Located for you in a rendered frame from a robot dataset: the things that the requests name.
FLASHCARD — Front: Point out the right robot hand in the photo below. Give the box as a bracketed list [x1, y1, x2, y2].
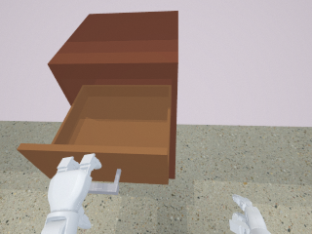
[229, 194, 267, 234]

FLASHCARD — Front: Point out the drawer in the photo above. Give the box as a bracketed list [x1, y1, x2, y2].
[17, 85, 172, 185]

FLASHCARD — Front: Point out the left robot hand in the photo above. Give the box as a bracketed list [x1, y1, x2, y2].
[48, 153, 101, 229]

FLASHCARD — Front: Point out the robot left forearm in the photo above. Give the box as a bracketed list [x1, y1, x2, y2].
[41, 210, 80, 234]

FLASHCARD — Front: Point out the handle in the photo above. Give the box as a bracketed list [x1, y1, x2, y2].
[88, 169, 122, 195]

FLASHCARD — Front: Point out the cabinet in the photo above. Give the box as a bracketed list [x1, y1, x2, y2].
[48, 11, 178, 179]

